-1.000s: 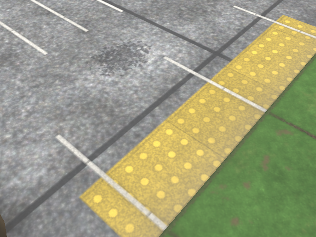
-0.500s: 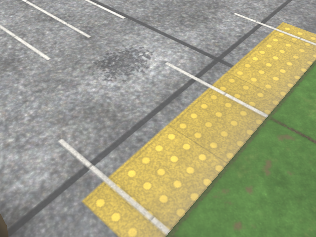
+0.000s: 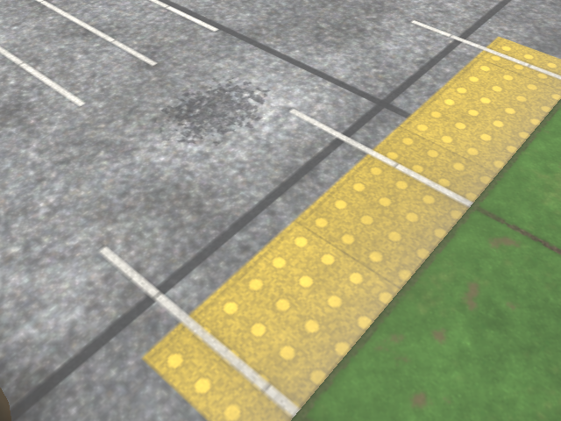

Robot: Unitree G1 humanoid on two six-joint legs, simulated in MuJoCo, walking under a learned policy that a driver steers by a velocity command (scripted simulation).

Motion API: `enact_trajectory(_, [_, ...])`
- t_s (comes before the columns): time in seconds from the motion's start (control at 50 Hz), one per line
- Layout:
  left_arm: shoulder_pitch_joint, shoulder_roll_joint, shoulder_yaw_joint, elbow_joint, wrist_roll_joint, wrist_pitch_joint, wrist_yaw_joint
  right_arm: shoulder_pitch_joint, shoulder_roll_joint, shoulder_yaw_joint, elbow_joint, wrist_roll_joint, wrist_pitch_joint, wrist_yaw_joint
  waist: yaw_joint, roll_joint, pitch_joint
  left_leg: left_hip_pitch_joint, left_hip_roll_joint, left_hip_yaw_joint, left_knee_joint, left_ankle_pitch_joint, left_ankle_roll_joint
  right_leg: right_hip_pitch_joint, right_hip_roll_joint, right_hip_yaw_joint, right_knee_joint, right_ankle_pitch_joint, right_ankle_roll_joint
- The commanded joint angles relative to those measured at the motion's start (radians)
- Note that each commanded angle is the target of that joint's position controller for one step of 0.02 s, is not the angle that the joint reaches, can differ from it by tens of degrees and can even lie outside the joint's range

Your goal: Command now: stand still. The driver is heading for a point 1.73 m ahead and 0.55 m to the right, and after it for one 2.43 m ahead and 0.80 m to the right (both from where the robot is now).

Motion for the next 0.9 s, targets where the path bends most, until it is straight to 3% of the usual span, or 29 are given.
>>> enact_trajectory(0.02, [0.03,0.1,0.015,-0.017,0.0,-0.006,0.004,0.051,-0.092,-0.016,-0.008,0.001,-0.008,-0.003,0.0,0.001,0.011,-0.08,0.009,0.001,-0.106,0.131,0.014,0.043,0.0,-0.005,-0.079,0.104,-0.018])
enact_trajectory(0.14, [0.047,0.091,0.01,-0.006,-0.001,-0.005,0.004,0.063,-0.084,-0.01,0.028,0.002,-0.007,-0.003,-0.003,0.001,0.016,-0.082,0.008,0.005,-0.109,0.126,0.013,0.04,0.003,-0.008,-0.081,0.102,-0.019])
enact_trajectory(0.18, [0.074,0.086,0.01,0.009,-0.008,-0.002,0.007,0.085,-0.086,-0.012,0.048,0.008,-0.001,-0.007,-0.006,0.007,0.008,-0.094,-0.015,0.021,-0.109,-0.15,0.031,0.027,0.036,-0.039,-0.062,-0.163,-0.032])
enact_trajectory(0.22, [0.069,0.1,0.015,-0.003,-0.014,-0.009,0.009,0.077,-0.113,-0.02,0.036,0.016,-0.002,-0.012,-0.012,0.018,0.089,-0.174,0.003,-0.017,-0.122,-0.431,0.074,-0.072,0.039,-0.029,-0.04,-0.429,-0.063])
enact_trajectory(0.24, [0.064,0.09,0.013,-0.013,-0.016,-0.021,0.006,0.085,-0.114,-0.02,0.034,0.02,-0.011,-0.01,-0.017,0.028,0.118,-0.193,0.03,-0.055,-0.137,-0.471,0.095,-0.105,0.03,-0.016,-0.028,-0.447,-0.074])
enact_trajectory(0.3, [0.042,0.049,0.006,-0.036,-0.018,-0.07,-0.016,0.151,-0.152,-0.036,0.05,0.033,-0.042,0.002,-0.044,0.127,0.113,-0.104,0.152,-0.239,-0.221,-0.498,0.17,-0.191,0.047,-0.057,0.117,-0.273,-0.067])
enact_trajectory(0.32, [0.041,0.03,0.002,-0.044,-0.022,-0.084,-0.026,0.158,-0.174,-0.044,0.052,0.036,-0.047,0.007,-0.041,0.182,0.106,-0.088,0.211,-0.332,-0.269,-0.519,0.203,-0.197,0.06,-0.083,0.187,-0.202,-0.068])
enact_trajectory(0.34, [0.046,0.028,0.001,-0.047,-0.025,-0.096,-0.033,0.138,-0.178,-0.047,0.044,0.041,-0.05,0.01,-0.03,0.195,0.121,-0.13,0.247,-0.383,-0.294,-0.507,0.224,-0.167,0.045,-0.068,0.206,-0.18,-0.085])
enact_trajectory(0.38, [0.16,0.021,0.002,-0.016,-0.036,-0.11,-0.04,0.028,-0.165,-0.039,0.007,0.043,-0.052,0.016,0.053,0.171,0.143,-0.259,0.196,-0.297,-0.236,-0.42,0.184,0.033,0.043,-0.058,0.025,-0.179,-0.123])
enact_trajectory(0.4, [0.266,0.062,0.014,0.021,-0.03,-0.114,-0.04,-0.042,-0.135,-0.031,-0.024,0.044,-0.057,0.017,0.096,0.087,0.133,-0.34,0.117,-0.175,-0.098,-0.276,0.134,0.161,0.006,0.025,-0.066,-0.154,-0.134])
enact_trajectory(0.42, [0.407,0.169,0.045,0.058,-0.029,-0.12,-0.044,-0.09,-0.069,-0.015,-0.058,0.039,-0.072,0.015,0.136,-0.18,0.095,-0.473,-0.022,0.037,0.251,-0.11,0.057,0.301,-0.148,0.328,-0.22,-0.251,-0.209])
enact_trajectory(0.44, [0.498,0.244,0.058,0.063,-0.016,-0.13,-0.056,-0.094,-0.07,-0.015,-0.086,0.04,-0.095,0.012,0.146,-0.327,0.046,-0.624,-0.056,0.026,0.525,-0.225,0.044,0.403,-0.349,0.704,-0.341,-0.193,-0.319])
enact_trajectory(0.46, [0.412,0.169,0.033,0.04,0.0,-0.14,-0.057,-0.084,-0.103,-0.023,-0.082,0.048,-0.11,0.021,0.086,-0.174,0.067,-0.69,0.004,-0.047,0.685,-0.205,0.067,0.391,-0.365,0.685,-0.322,-0.136,-0.317])
enact_trajectory(0.48, [0.349,0.131,0.023,0.011,-0.002,-0.143,-0.059,-0.063,-0.093,-0.021,-0.067,0.052,-0.118,0.033,0.056,-0.119,0.077,-0.715,0.04,-0.048,0.734,-0.123,0.091,0.378,-0.326,0.564,-0.311,-0.088,-0.287])
enact_trajectory(0.5, [0.311,0.122,0.017,-0.005,-0.005,-0.141,-0.063,-0.07,-0.094,-0.024,-0.063,0.048,-0.124,0.04,0.04,-0.079,0.081,-0.737,0.074,-0.027,0.722,-0.045,0.103,0.374,-0.295,0.465,-0.322,-0.039,-0.262])
enact_trajectory(0.52, [0.293,0.091,0.003,-0.013,-0.005,-0.134,-0.064,-0.11,-0.115,-0.035,-0.071,0.039,-0.126,0.045,0.038,-0.066,0.087,-0.74,0.1,-0.008,0.674,0.015,0.104,0.367,-0.263,0.368,-0.332,0.086,-0.232])
enact_trajectory(0.56, [0.325,0.058,-0.011,-0.009,-0.001,-0.113,-0.055,-0.136,-0.096,-0.037,-0.08,0.033,-0.118,0.059,0.036,-0.097,0.065,-0.674,0.112,0.037,0.583,0.078,0.085,0.338,-0.202,0.229,-0.352,0.233,-0.201])
enact_trajectory(0.64, [0.305,0.121,-0.007,-0.044,0.004,-0.096,-0.024,-0.316,-0.031,-0.007,-0.15,0.029,-0.104,0.072,0.049,-0.086,0.1,-0.519,0.069,0.102,0.248,0.237,0.031,0.162,-0.15,0.095,-0.412,0.24,-0.2])
enact_trajectory(0.68, [0.327,0.159,0.004,-0.043,-0.005,-0.1,-0.018,-0.371,-0.053,-0.006,-0.174,0.033,-0.099,0.077,0.051,-0.113,0.104,-0.414,0.046,0.114,0.144,0.295,0.028,0.119,-0.167,0.084,-0.445,0.215,-0.205])
enact_trajectory(0.74, [0.33,0.164,0.016,-0.039,-0.023,-0.101,-0.017,-0.402,-0.103,-0.014,-0.197,0.037,-0.098,0.085,0.024,-0.108,0.118,-0.385,0.044,0.085,0.054,0.314,0.063,0.207,-0.213,0.071,-0.422,0.293,-0.19])
enact_trajectory(0.78, [0.31,0.181,0.025,-0.047,-0.014,-0.091,-0.02,-0.327,-0.147,-0.035,-0.184,0.034,-0.102,0.086,-0.036,-0.12,0.043,-0.27,0.008,0.101,0.047,0.27,0.099,0.285,-0.224,0.041,-0.287,0.614,-0.163])
enact_trajectory(0.8, [0.299,0.181,0.026,-0.053,-0.005,-0.081,-0.021,-0.204,-0.178,-0.055,-0.149,0.036,-0.1,0.082,-0.101,-0.127,-0.04,-0.118,-0.024,0.122,0.06,0.242,0.122,0.281,-0.201,0.012,-0.131,0.785,-0.145])
enact_trajectory(0.82, [0.288,0.172,0.022,-0.067,0.003,-0.073,-0.023,-0.037,-0.218,-0.078,-0.098,0.041,-0.095,0.076,-0.179,-0.119,-0.141,0.11,-0.02,0.112,0.062,0.231,0.153,0.191,-0.158,-0.016,0.083,0.807,-0.117])
enact_trajectory(0.84, [0.312,0.121,0.002,-0.096,0.025,-0.073,-0.027,0.128,-0.303,-0.097,-0.063,0.028,-0.087,0.064,-0.206,0.052,-0.284,0.4,0.202,-0.171,0.052,0.127,0.219,-0.044,-0.081,-0.049,0.432,0.439,-0.09])
enact_trajectory(0.86, [0.447,-0.04,-0.036,-0.092,0.0,-0.097,-0.04,0.159,-0.329,-0.093,-0.044,0.01,-0.089,0.08,-0.113,0.341,-0.438,0.608,0.41,-0.703,-0.174,-0.166,0.377,-0.339,0.103,0.04,0.754,-0.29,-0.048])
enact_trajectory(0.88, [0.345,0.081,-0.009,-0.104,-0.03,-0.126,-0.044,0.082,-0.226,-0.066,-0.051,0.018,-0.095,0.084,-0.128,0.221,-0.305,0.499,0.367,-0.722,-0.267,-0.223,0.32,-0.441,0.048,0.126,0.867,-0.285,-0.075])
enact_trajectory(0.9, [0.23,0.138,0.008,-0.139,-0.055,-0.139,-0.044,-0.016,-0.181,-0.054,-0.067,0.021,-0.103,0.081,-0.108,0.145,-0.155,0.343,0.349,-0.536,-0.266,-0.128,0.272,-0.489,-0.002,0.1,0.87,-0.19,-0.097])
Keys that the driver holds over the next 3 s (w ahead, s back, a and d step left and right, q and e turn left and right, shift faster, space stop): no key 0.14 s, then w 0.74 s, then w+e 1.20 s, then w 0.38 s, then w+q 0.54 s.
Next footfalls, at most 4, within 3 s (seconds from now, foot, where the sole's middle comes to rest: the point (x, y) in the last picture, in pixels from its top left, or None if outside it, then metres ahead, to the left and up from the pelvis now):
0.82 left None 0.42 0.12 -0.77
1.40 right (351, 342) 0.72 -0.13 -0.77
1.88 left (317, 238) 1.06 -0.06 -0.77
2.38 right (443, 229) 1.10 -0.44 -0.77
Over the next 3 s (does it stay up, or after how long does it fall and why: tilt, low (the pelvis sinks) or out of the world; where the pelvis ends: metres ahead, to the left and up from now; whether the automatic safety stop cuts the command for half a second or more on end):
stays up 1.34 -0.44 -0.02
